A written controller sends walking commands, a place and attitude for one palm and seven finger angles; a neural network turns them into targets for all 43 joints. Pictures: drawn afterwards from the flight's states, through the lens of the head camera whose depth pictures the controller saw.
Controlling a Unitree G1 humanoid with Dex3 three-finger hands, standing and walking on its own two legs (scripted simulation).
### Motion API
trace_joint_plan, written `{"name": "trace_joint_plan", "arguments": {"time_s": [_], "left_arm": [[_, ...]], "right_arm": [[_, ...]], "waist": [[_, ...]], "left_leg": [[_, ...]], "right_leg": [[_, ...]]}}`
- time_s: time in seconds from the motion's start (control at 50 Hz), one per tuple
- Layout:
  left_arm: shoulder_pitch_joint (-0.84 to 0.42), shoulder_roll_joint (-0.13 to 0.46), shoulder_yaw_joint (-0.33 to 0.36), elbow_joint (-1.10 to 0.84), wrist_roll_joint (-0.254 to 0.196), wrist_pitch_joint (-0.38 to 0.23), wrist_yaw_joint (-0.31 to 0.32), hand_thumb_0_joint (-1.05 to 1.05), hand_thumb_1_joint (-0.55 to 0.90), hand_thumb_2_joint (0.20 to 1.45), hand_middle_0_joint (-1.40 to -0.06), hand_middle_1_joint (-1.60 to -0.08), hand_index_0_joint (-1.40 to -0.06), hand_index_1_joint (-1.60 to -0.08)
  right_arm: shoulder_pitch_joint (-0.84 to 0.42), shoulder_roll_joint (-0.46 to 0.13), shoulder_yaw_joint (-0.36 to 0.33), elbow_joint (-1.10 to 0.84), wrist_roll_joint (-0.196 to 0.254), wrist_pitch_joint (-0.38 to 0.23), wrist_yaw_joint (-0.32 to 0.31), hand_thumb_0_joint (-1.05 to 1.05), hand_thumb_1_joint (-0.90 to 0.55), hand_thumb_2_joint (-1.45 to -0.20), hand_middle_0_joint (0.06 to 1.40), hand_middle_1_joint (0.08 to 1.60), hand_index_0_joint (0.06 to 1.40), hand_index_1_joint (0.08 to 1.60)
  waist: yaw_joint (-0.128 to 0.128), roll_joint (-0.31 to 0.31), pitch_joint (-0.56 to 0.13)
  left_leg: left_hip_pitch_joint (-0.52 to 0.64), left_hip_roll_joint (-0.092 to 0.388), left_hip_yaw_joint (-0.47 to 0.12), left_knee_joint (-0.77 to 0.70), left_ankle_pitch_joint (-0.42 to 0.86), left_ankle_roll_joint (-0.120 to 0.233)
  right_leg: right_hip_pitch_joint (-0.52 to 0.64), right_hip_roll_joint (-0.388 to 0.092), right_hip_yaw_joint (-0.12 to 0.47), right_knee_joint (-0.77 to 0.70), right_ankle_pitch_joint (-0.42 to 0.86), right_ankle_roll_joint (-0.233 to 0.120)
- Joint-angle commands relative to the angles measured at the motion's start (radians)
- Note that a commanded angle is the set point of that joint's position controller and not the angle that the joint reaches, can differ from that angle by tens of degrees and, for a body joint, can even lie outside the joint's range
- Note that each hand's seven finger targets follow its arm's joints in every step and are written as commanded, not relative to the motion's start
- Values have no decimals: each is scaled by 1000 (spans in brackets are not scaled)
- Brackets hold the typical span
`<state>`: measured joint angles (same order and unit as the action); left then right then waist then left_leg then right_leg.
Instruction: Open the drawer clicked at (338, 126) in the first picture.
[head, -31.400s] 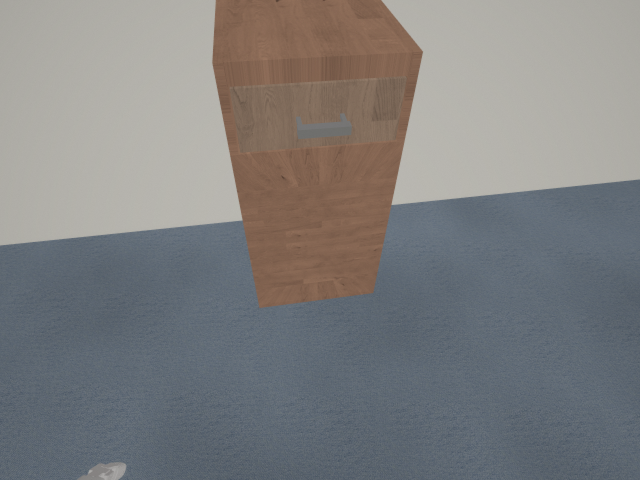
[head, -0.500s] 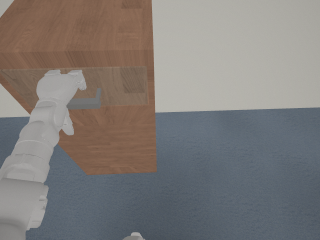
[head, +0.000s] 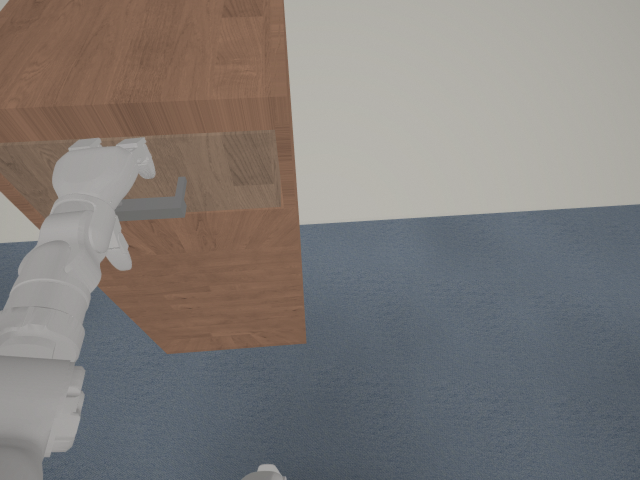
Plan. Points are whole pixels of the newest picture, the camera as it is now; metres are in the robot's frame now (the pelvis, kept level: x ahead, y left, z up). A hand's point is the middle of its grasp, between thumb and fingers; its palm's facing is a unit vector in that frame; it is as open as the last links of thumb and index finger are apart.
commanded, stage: re-aim the fingers above the handle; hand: left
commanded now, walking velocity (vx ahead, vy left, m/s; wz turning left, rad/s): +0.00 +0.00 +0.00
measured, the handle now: (144, 197) +0.50 +0.25 +0.03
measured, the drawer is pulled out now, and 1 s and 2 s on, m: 0.00 0.00 0.00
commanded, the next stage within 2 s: lower the fingers behind the handle in 1.56 s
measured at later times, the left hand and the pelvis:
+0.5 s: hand (116, 199) +0.46 +0.26 +0.08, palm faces -0.06 -0.02 -1.00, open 13.2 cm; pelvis -0.01 +0.01 +0.00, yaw +0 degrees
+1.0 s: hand (121, 196) +0.46 +0.25 +0.08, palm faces -0.06 -0.03 -1.00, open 13.2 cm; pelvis -0.01 +0.01 +0.00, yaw +1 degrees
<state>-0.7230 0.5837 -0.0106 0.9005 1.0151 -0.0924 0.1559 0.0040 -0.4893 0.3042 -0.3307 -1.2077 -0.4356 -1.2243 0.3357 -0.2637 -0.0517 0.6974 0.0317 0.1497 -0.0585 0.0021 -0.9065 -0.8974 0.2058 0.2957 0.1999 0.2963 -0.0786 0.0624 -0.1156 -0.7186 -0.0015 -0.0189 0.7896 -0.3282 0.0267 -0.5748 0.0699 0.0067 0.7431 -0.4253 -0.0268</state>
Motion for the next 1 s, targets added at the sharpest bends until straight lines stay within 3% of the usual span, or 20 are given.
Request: {"name": "trace_joint_plan", "arguments": {"time_s": [0.0,0.04,0.08,0.14,0.18,0.24,0.32,0.36,0.46,0.48,0.5,0.54,0.58,0.62,0.66,0.72,0.84,0.88,0.92,0.98], "left_arm": [[-564,323,114,-267,-11,-21,70,0,-500,300,-300,-1200,-300,-1200],[-551,326,121,-269,-9,-25,70,0,-500,300,-300,-1200,-300,-1200],[-552,311,113,-248,-8,-25,69,0,-500,300,-300,-1200,-300,-1200],[-573,302,86,-197,-3,-5,71,0,-500,300,-300,-1200,-300,-1200],[-623,306,87,-240,2,-14,74,0,-500,300,-300,-1200,-300,-1200],[-620,243,45,-222,-3,-3,74,0,-500,300,-300,-1200,-300,-1200],[-637,268,64,-229,-2,-3,71,0,-500,300,-300,-1200,-300,-1200],[-651,235,36,-234,-6,1,68,0,-500,300,-300,-1200,-300,-1200],[-667,259,51,-226,-2,2,66,0,-500,300,-300,-1200,-300,-1200],[-710,188,-13,-242,-12,3,61,0,-500,300,-300,-1200,-300,-1200],[-714,141,-39,-251,-22,5,62,0,-500,300,-300,-1200,-300,-1200],[-708,91,-66,-280,-28,13,63,0,-500,300,-300,-1200,-300,-1200],[-714,124,-45,-246,-27,25,60,0,-500,300,-300,-1200,-300,-1200],[-725,142,-37,-238,-19,36,60,0,-500,300,-300,-1200,-300,-1200],[-739,117,-57,-256,-20,39,56,0,-500,300,-300,-1200,-300,-1200],[-723,131,-43,-233,-19,40,48,0,-500,300,-300,-1200,-300,-1200],[-737,87,-71,-272,-27,31,39,0,-500,300,-300,-1200,-300,-1200],[-723,116,-47,-257,-27,30,36,0,-500,300,-300,-1200,-300,-1200],[-720,81,-75,-243,-28,36,37,0,-500,300,-300,-1200,-300,-1200],[-740,124,-45,-277,-24,30,39,0,-500,300,-300,-1200,-300,-1200]], "right_arm": [[82,-156,-49,-70,-5,-30,-20,0,-900,-900,200,300,200,300],[79,-156,-51,-69,-5,-32,-19,0,-900,-900,200,300,200,300],[84,-155,-50,-66,-3,-32,-19,0,-900,-900,200,300,200,300],[86,-161,-45,-63,1,-36,-20,0,-900,-900,200,300,200,300],[94,-161,-47,-65,-2,-43,-20,0,-900,-900,200,300,200,300],[100,-157,-49,-64,-4,-51,-19,0,-900,-900,200,300,200,300],[106,-160,-49,-60,-4,-57,-20,0,-900,-900,200,300,200,300],[104,-157,-47,-63,-3,-61,-19,0,-900,-900,200,300,200,300],[108,-160,-46,-58,-4,-68,-22,0,-900,-900,200,300,200,300],[111,-158,-44,-57,-5,-72,-20,0,-900,-900,200,300,200,300],[113,-152,-49,-52,-5,-80,-16,0,-900,-900,200,300,200,300],[115,-149,-55,-53,-10,-86,-10,0,-900,-900,200,300,200,300],[121,-157,-50,-42,-12,-87,-14,0,-900,-900,200,300,200,300],[120,-159,-47,-37,-9,-87,-14,0,-900,-900,200,300,200,300],[116,-154,-49,-38,-9,-91,-12,0,-900,-900,200,300,200,300],[116,-152,-46,-39,-11,-92,-13,0,-900,-900,200,300,200,300],[118,-148,-48,-43,-15,-101,-11,0,-900,-900,200,300,200,300],[114,-150,-46,-47,-14,-99,-12,0,-900,-900,200,300,200,300],[112,-147,-44,-47,-11,-100,-11,0,-900,-900,200,300,200,300],[113,-151,-46,-50,-15,-99,-11,0,-900,-900,200,300,200,300]], "waist": [[-27,52,-436],[-22,74,-419],[-32,31,-410],[-40,42,-341],[-40,64,-395],[-48,67,-378],[-46,53,-402],[-53,65,-381],[-54,58,-375],[-73,65,-377],[-74,82,-375],[-73,88,-399],[-80,32,-386],[-73,53,-387],[-73,73,-384],[-69,61,-375],[-70,51,-394],[-65,42,-389],[-70,41,-356],[-62,53,-411]], "left_leg": [[408,-17,24,-49,335,31],[417,-14,23,-51,334,29],[408,-11,17,-59,321,30],[380,-8,11,-81,234,28],[420,-5,6,-81,252,26],[438,-4,0,-82,246,24],[452,-1,-2,-82,260,26],[457,-1,-5,-86,250,24],[465,3,-12,-89,243,23],[475,3,-15,-89,251,22],[501,7,-18,-90,248,20],[547,8,-26,-89,271,16],[521,8,-30,-93,258,20],[510,6,-26,-96,249,20],[525,5,-25,-96,257,17],[512,2,-24,-94,257,19],[540,4,-26,-88,288,19],[519,1,-24,-86,287,19],[498,-2,-22,-90,257,21],[519,-1,-22,-83,289,19]], "right_leg": [[36,7,1,-104,395,-5],[18,9,-2,-105,381,-9],[15,11,-6,-111,358,-6],[-30,8,-11,-124,265,-8],[-29,9,-10,-122,269,-10],[-55,11,-20,-124,248,-12],[-49,11,-17,-125,264,-9],[-66,11,-21,-128,249,-10],[-77,11,-24,-128,237,-11],[-85,9,-26,-131,240,-11],[-105,10,-29,-131,232,-11],[-116,13,-34,-129,235,-14],[-98,10,-34,-137,237,-11],[-99,8,-31,-134,236,-12],[-104,8,-33,-136,238,-13],[-96,9,-33,-134,238,-14],[-98,10,-35,-131,253,-14],[-82,9,-32,-132,256,-15],[-98,9,-32,-133,242,-14],[-76,9,-30,-127,260,-16]]}}
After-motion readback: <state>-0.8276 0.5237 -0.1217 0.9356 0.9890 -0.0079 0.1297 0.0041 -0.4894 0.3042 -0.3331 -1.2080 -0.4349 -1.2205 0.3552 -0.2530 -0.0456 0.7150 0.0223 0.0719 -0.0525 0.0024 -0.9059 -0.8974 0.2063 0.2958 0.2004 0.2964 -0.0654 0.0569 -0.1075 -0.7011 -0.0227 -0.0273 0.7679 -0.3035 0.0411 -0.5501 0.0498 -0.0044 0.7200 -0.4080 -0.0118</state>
